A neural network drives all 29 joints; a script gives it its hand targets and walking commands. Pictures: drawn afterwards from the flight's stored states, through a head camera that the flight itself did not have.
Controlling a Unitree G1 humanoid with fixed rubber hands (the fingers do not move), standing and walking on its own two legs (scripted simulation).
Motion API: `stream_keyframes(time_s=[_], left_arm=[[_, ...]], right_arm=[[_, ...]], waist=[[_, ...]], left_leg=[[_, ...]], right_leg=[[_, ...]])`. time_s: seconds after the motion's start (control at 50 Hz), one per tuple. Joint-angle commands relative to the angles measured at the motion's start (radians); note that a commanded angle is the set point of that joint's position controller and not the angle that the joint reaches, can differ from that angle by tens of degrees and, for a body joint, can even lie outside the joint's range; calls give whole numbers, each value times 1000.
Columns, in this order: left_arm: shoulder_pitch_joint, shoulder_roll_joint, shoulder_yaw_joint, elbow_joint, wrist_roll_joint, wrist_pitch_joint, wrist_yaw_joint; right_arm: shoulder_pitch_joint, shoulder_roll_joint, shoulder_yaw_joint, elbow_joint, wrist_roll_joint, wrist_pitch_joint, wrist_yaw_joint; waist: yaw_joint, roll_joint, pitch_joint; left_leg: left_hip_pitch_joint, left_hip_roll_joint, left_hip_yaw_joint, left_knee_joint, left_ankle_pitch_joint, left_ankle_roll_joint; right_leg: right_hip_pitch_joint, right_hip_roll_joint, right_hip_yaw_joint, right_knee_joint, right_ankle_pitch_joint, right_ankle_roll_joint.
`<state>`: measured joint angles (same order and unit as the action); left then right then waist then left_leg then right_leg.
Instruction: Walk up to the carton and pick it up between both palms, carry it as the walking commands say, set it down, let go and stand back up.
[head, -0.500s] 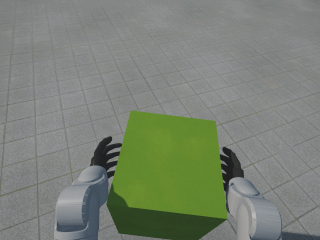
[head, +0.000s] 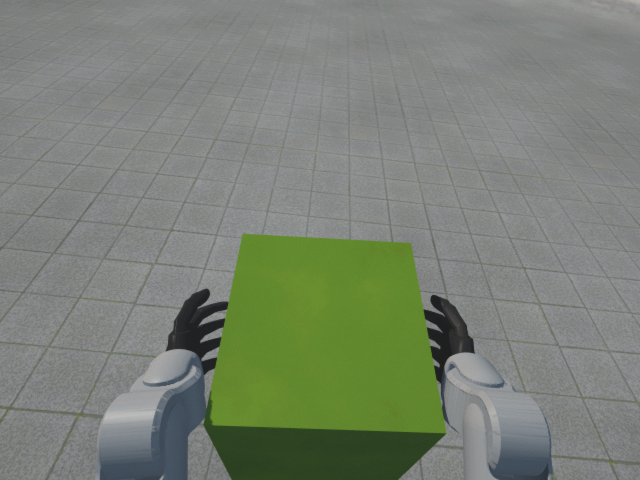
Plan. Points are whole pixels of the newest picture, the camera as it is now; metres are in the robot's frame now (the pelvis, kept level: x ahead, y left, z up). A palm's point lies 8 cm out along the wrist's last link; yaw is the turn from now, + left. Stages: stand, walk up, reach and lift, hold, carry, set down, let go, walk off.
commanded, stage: carry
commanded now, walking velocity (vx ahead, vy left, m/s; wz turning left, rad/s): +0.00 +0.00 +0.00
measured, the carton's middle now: (319, 368) +0.26 +0.03 +0.03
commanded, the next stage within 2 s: none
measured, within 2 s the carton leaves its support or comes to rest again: neither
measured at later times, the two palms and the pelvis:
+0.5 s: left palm (187, 194) +0.47 +0.25 +0.11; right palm (376, 200) +0.52 -0.04 +0.10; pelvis +0.25 +0.06 +0.02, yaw +9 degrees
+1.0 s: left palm (195, 125) +0.69 +0.31 +0.10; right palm (346, 135) +0.72 +0.02 +0.10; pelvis +0.47 +0.13 +0.01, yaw +8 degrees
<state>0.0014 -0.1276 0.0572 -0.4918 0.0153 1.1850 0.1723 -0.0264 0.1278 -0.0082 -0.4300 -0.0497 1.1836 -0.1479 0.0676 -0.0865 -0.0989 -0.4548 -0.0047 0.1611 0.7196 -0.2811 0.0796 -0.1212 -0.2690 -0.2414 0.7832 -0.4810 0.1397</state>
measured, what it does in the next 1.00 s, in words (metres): walks ahead: right foot, then left foot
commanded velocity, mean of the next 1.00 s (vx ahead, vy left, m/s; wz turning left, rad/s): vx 0.26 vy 0.00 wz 0.00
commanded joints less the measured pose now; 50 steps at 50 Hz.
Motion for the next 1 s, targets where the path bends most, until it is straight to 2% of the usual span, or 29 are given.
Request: stream_keyframes(time_s=[0.0,0.02,0.1,0.16,0.24,0.26,0.28,0.3,0.32,0.36,0.38,0.44,0.46,0.48,0.5,0.52,0.54,0.56,0.66,0.72,0.76,0.8,0.82,0.84,0.86,0.9,0.92,0.94,0.98], left_arm=[[-509,-873,-712,-115,-331,-3,-176],[-450,-893,-684,-92,-315,-12,-177],[-359,-931,-616,-64,-229,-52,-160],[-314,-932,-601,-117,-208,-75,-148],[-295,-892,-593,-175,-214,-74,-141],[-300,-877,-596,-194,-218,-71,-142],[-286,-853,-598,-199,-228,-62,-145],[-292,-833,-611,-175,-240,-53,-145],[-333,-800,-616,-150,-241,-39,-147],[-310,-801,-616,-125,-241,-19,-148],[-330,-819,-624,-118,-262,-17,-159],[-382,-862,-648,-102,-278,-10,-172],[-428,-881,-664,-116,-298,-9,-175],[-470,-877,-682,-129,-314,-8,-177],[-468,-875,-688,-128,-314,-6,-180],[-499,-871,-699,-161,-315,-7,-182],[-577,-863,-725,-211,-333,-3,-185],[-617,-868,-723,-211,-338,-2,-186],[-476,-806,-653,-83,-282,19,-169],[-353,-773,-591,8,-234,24,-157],[-325,-784,-559,22,-215,18,-149],[-342,-820,-553,-31,-210,-2,-144],[-332,-825,-542,-36,-203,-10,-141],[-318,-817,-532,-31,-195,-18,-135],[-335,-832,-538,-32,-190,-23,-127],[-417,-862,-546,-92,-192,-33,-115],[-419,-868,-553,-96,-199,-31,-120],[-447,-876,-584,-111,-226,-34,-130],[-503,-851,-638,-119,-276,-31,-146]], right_arm=[[-337,832,495,-142,225,-33,106],[-379,843,525,-190,255,-39,116],[-429,910,608,-217,347,-53,159],[-438,925,668,-279,387,-61,175],[-404,888,678,-301,384,-43,169],[-374,858,661,-299,366,-41,162],[-361,835,648,-298,351,-32,155],[-342,825,634,-265,336,-16,149],[-352,797,621,-217,314,-2,145],[-269,790,602,-185,279,9,135],[-275,783,598,-193,274,9,138],[-336,806,589,-212,277,5,141],[-347,836,582,-201,277,0,141],[-366,846,565,-188,272,-3,140],[-357,841,549,-167,259,-7,137],[-374,837,544,-173,262,-12,136],[-375,843,528,-155,260,-12,133],[-406,862,530,-153,265,-10,132],[-353,810,515,-124,252,2,120],[-329,761,517,-123,249,15,118],[-399,782,556,-157,278,17,119],[-461,812,605,-198,320,13,131],[-500,813,621,-224,338,12,137],[-490,821,626,-223,342,14,144],[-541,839,641,-217,365,13,156],[-532,885,648,-202,396,6,178],[-518,871,647,-224,395,1,180],[-457,881,629,-192,366,-4,176],[-401,856,568,-132,291,-14,154]], waist=[[-105,209,-163],[-96,138,-172],[-89,170,-188],[-91,224,-207],[-73,229,-293],[-58,157,-337],[-41,-7,-414],[-41,-241,-416],[-58,-164,-346],[-68,-31,-309],[-85,-43,-243],[-85,-175,-209],[-96,-139,-239],[-90,-11,-218],[-77,159,-223],[-68,308,-204],[-69,369,-155],[-75,330,-148],[-96,297,-140],[-103,224,-103],[-82,192,-120],[-30,124,-228],[-16,-11,-254],[-21,-284,-214],[-35,-157,-180],[-49,47,-55],[-70,58,-23],[-80,54,-47],[-73,-14,-43]], left_leg=[[683,337,-605,-290,894,242],[651,322,-518,-310,857,204],[592,279,-362,-379,970,157],[599,228,-263,-345,1217,100],[557,132,-82,-174,1364,-16],[461,99,-49,-50,1251,-62],[234,43,-34,155,826,-123],[-35,-72,-86,420,-108,-143],[-46,-73,-178,495,-285,-109],[-29,12,-263,347,-190,-56],[27,86,-269,138,-187,-47],[218,48,-159,-176,-127,-52],[308,43,-126,-268,-35,-58],[337,75,-154,-362,74,-61],[358,210,-292,-415,227,-41],[385,309,-436,-475,173,30],[364,307,-459,-464,122,84],[414,274,-418,-447,105,107],[756,307,-422,-377,773,120],[835,288,-362,-342,1094,66],[713,256,-251,-275,1293,27],[320,170,-89,-24,1177,-69],[11,104,-33,214,776,-133],[-320,-73,-25,601,-165,-165],[-350,-8,-210,719,-300,-109],[-397,88,-342,680,-255,-76],[-397,157,-351,523,-205,-81],[-362,151,-257,409,-121,-89],[-275,119,-171,245,-47,-106]], right_leg=[[-703,148,211,626,-108,-3],[-653,112,239,543,-31,-5],[-529,124,199,251,83,10],[-416,195,142,-2,209,-19],[-107,310,4,-289,493,-59],[93,280,14,-416,722,-84],[376,84,182,-352,1265,-168],[566,-139,432,-289,1802,-339],[446,-176,483,-330,1754,-375],[326,-159,421,-390,1260,-328],[190,-113,357,-422,1000,-273],[-14,-58,260,-436,807,-252],[-58,-43,226,-375,708,-219],[-105,0,199,-311,651,-171],[-166,59,151,-274,403,-106],[-250,141,108,-235,125,-69],[-253,177,99,-233,39,-87],[-283,180,92,-226,58,-89],[-565,202,98,-63,-54,-68],[-610,250,57,-29,-17,-64],[-408,297,24,-156,27,-87],[173,277,61,-378,244,-144],[445,135,258,-452,271,-203],[592,-153,614,-523,690,-388],[503,-189,678,-484,776,-447],[282,-204,680,-558,342,-383],[240,-184,612,-590,189,-331],[257,-123,463,-597,189,-296],[193,-106,356,-599,320,-297]])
